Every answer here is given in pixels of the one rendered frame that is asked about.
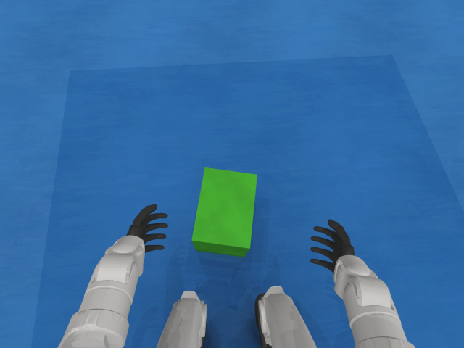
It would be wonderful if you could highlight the left robot forearm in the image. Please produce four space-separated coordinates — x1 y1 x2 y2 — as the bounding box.
57 235 145 348

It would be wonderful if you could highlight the carton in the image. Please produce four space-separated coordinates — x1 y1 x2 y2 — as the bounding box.
192 167 257 257

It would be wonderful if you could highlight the right robot hand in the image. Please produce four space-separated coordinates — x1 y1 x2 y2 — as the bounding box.
310 219 355 274

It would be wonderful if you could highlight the right robot forearm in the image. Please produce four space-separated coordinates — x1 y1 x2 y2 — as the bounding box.
333 255 415 348

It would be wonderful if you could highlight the left robot hand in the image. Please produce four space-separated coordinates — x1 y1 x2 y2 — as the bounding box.
126 204 168 253

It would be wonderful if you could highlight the robot left thigh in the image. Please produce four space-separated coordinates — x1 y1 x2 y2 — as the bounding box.
156 298 207 348

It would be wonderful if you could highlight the robot right shin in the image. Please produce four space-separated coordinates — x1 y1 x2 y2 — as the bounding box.
263 286 293 344

